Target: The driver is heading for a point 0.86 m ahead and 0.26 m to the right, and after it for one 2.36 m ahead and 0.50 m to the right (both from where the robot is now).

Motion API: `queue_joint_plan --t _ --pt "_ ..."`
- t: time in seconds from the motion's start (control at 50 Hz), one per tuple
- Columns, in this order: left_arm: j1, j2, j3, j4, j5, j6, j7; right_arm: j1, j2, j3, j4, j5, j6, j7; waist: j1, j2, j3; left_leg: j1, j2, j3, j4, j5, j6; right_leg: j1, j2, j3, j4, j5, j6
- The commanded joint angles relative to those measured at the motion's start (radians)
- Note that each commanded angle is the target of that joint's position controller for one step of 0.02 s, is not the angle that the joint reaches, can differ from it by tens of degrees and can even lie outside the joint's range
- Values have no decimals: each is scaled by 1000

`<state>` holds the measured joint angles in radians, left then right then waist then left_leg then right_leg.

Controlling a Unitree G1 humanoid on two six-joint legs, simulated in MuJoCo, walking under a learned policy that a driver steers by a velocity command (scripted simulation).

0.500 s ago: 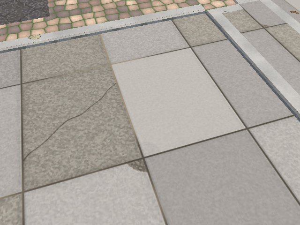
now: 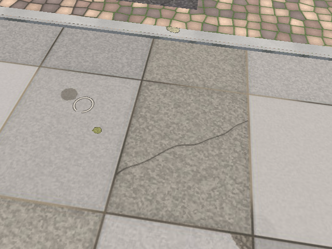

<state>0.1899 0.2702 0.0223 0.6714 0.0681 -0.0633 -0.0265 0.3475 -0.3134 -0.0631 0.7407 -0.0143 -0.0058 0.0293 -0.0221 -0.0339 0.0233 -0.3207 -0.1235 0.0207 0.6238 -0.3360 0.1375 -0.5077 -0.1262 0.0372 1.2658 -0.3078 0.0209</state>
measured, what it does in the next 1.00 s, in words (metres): walks ahead, turning right: right foot, then left foot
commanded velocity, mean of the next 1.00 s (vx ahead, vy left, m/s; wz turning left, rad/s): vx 0.97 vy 0.00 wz -0.54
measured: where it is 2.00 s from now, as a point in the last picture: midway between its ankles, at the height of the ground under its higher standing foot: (198, 85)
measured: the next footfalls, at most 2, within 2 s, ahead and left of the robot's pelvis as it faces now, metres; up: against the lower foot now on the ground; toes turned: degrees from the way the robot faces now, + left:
right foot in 0.32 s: +0.52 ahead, -0.02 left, +0.00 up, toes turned -2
left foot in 0.74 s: +0.97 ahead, +0.11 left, +0.00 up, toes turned -24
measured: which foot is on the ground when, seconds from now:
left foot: down 0.00-0.30, up 0.32-0.72, down 0.74-1.00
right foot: up 0.00-0.30, down 0.32-0.72, up 0.74-1.00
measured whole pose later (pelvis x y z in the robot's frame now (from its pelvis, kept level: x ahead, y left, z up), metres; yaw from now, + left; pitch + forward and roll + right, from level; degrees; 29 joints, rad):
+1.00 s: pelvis +0.96 -0.03 +0.01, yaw -35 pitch +2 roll +2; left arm 0.05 0.38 0.07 0.66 0.04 0.00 -0.07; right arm 0.47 -0.35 -0.06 0.87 -0.02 -0.10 -0.01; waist -0.06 -0.05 0.01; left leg 0.00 0.01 0.20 0.32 -0.33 0.00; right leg -0.76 -0.05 -0.04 1.13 -0.14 -0.09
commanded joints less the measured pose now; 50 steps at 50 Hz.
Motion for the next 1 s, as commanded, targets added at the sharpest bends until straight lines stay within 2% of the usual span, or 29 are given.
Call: queue_joint_plan --t 0.02,0.06,0.14,0.18,0.26,0.3,0.32,0.34,0.36,0.38,0.4,0.42,0.46,0.5,0.56,0.6,0.64,0.68,0.7,0.72,0.74,0.76,0.78,0.8,0.82,0.84,0.88,0.92,1.0 --pt "-2 113 21 -58 5 20 -3 12 -142 -34 -64 9 -46 -11 34 46 24 101 225 -422 -451 -107 148 -206 -27 -2 -98 76 13" --pt "-91 93 9 -75 -8 24 -14 63 -119 -24 -36 9 -68 -11 6 37 85 121 200 -330 -521 72 125 -250 -18 -58 -258 201 17" --pt "-233 55 -11 -88 -38 14 -28 152 -100 -8 23 24 -99 -7 -58 49 105 234 174 -150 -561 553 17 -209 40 -164 -527 424 -41" --pt "-265 45 -18 -85 -51 9 -34 168 -101 1 54 16 -109 -15 -62 64 100 303 192 -82 -603 733 -19 -145 78 -196 -638 479 -87" --pt "-92 132 7 -9 -66 10 -25 112 -185 -15 70 -24 -102 -55 61 147 -43 517 267 27 -411 1457 -94 76 240 -215 -657 368 -150" --pt "262 203 40 106 -70 22 -10 28 -209 -28 53 -61 -72 -74 230 167 -177 495 285 60 34 1658 -118 354 288 -215 -624 255 -177" --pt "500 231 64 172 -69 24 2 -77 -226 -35 35 -58 -60 -79 377 116 -198 332 229 96 484 1515 -126 552 230 -123 -721 199 -241" --pt "536 240 66 215 -65 36 11 -135 -45 15 -4 -67 -83 -59 297 -112 -145 -89 73 40 905 286 -109 739 100 80 -573 100 -281" --pt "345 272 77 174 -46 44 11 4 3 33 -72 -2 -105 -32 104 -388 -247 -493 -53 -100 1150 -142 -168 917 -110 805 -881 -127 -511" --pt "245 217 80 117 -48 37 8 -33 -72 47 -72 -26 -126 -32 114 -100 -194 -526 43 -192 1058 -13 -120 830 -131 872 -1024 -233 -489" --pt "237 169 71 131 -56 32 8 -108 -108 44 -77 -33 -135 -23 94 67 -122 -477 92 -199 963 52 -110 681 -112 771 -1041 -244 -453" --pt "232 132 62 150 -52 25 10 -146 -98 52 -87 -43 -135 -22 51 172 -30 -414 128 -169 850 68 -105 506 -63 666 -1065 -137 -401" --pt "225 141 53 173 -53 0 23 -167 -59 71 -117 -74 -93 -17 -19 157 59 -338 173 -147 728 33 -142 275 24 515 -1084 -4 -372" --pt "226 170 59 169 -60 -23 16 -220 -42 87 -153 -77 -66 -12 -27 113 102 -302 212 -94 545 26 -170 134 78 423 -1122 58 -370" --pt "239 172 71 161 -69 -31 14 -420 -9 109 -229 -40 -72 4 50 53 133 -172 207 -21 181 284 -198 34 146 330 -1166 227 -312" --pt "280 190 82 172 -83 -31 6 -460 8 112 -241 -21 -74 4 102 18 81 -79 168 4 44 454 -188 106 142 327 -1145 409 -266" --pt "304 211 93 178 -82 -26 7 -471 -17 102 -246 -17 -77 -4 125 -10 41 -71 141 -1 -43 458 -173 259 123 335 -1074 556 -241" --pt "302 229 100 177 -76 -23 18 -409 -65 81 -229 -21 -85 -18 96 -18 -30 33 102 -15 -125 369 -157 375 115 342 -920 766 -197" --pt "284 260 106 173 -68 -24 19 -293 -109 58 -197 -17 -91 -31 34 -23 -117 166 83 -21 -126 280 -145 399 117 339 -758 858 -175" --pt "222 281 112 157 -65 -29 15 -104 -151 35 -151 -16 -97 -45 -82 -22 -210 385 131 -56 -118 230 -129 311 147 329 -538 791 -155" --pt "176 204 93 126 -61 -43 14 136 -232 -2 -111 -37 -99 -68 -182 50 -344 626 312 -210 -90 -83 -100 166 190 262 -235 520 -155" --pt "276 23 47 80 -106 -42 23 150 -290 -17 -101 -83 -95 -67 -86 335 -466 855 636 -708 -223 -297 -19 -142 272 147 74 -236 -129" --pt "241 98 41 59 -92 -25 27 75 -268 -33 -98 -55 -80 -60 -69 353 -440 770 623 -903 -341 -467 23 -267 197 87 166 -131 -142" --pt "128 150 53 69 -67 -8 24 -19 -150 -10 -109 -45 -78 -55 -76 204 -251 607 545 -693 -354 -421 -3 -300 135 60 132 -18 -141" --pt "77 148 56 65 -53 1 9 -47 -94 3 -92 -42 -77 -49 -63 114 -148 481 495 -518 -348 -213 -20 -280 103 48 81 33 -133" --pt "42 132 56 58 -44 11 -6 -30 -75 8 -66 -46 -78 -48 -52 97 -97 407 456 -390 -358 -47 -37 -260 79 45 57 39 -126" --pt "14 70 41 25 -33 41 -30 31 -22 22 3 -27 -93 -41 -16 142 -36 326 417 -228 -373 140 -66 -260 44 34 43 41 -121" --pt "-54 40 25 -26 -32 61 -43 41 -4 25 35 -5 -109 -27 8 136 -5 299 408 -104 -403 302 -85 -309 27 12 27 72 -119" --pt "-169 40 -1 -104 -28 55 -62 -51 -37 20 44 -1 -128 -30 68 99 99 147 325 163 -441 711 -111 -181 71 -101 -313 278 -106"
